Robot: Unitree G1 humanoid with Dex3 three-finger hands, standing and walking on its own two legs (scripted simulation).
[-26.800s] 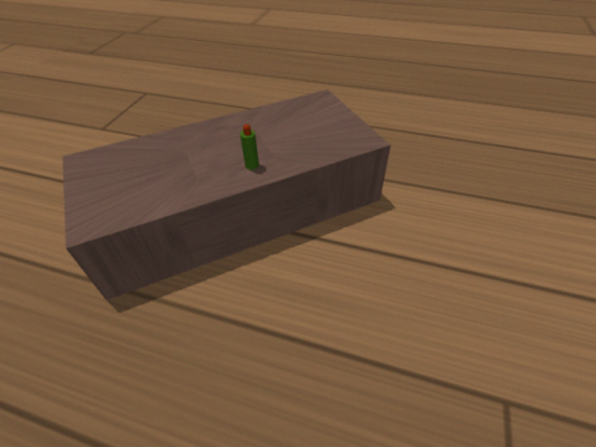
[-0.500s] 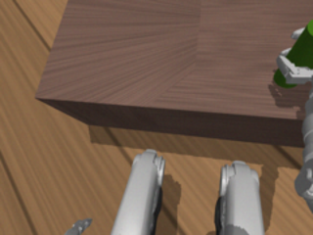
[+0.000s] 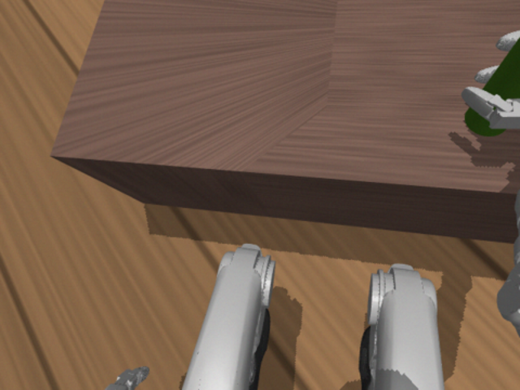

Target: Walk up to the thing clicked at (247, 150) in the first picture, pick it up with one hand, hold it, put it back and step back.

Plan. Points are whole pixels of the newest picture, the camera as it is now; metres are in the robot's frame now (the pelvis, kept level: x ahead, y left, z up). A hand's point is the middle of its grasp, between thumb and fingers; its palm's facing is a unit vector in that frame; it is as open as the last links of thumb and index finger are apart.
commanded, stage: open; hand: right
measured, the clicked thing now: out of the picture +0.55 -0.23 +0.03
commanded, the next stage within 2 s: withdraw in 0.24 s
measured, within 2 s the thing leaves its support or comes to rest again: neither
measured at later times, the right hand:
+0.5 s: hand out of the picture +0.55 -0.24 +0.02, palm faces +0.18 +0.98 -0.02, open 13.0 cm
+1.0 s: hand out of the picture +0.53 -0.33 +0.12, palm faces +0.24 +0.93 -0.27, open 17.2 cm
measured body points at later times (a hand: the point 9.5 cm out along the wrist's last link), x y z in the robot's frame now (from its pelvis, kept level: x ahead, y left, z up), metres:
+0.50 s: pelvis -0.01 +0.00 +0.00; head +0.21 -0.04 +0.39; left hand +0.06 +0.28 -0.12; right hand +0.53 -0.29 +0.03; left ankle +0.09 +0.14 -0.36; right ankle +0.07 -0.14 -0.36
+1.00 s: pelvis +0.00 -0.01 +0.10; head +0.21 -0.05 +0.50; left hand +0.05 +0.27 -0.01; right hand +0.52 -0.37 +0.14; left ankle +0.09 +0.14 -0.36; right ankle +0.07 -0.14 -0.36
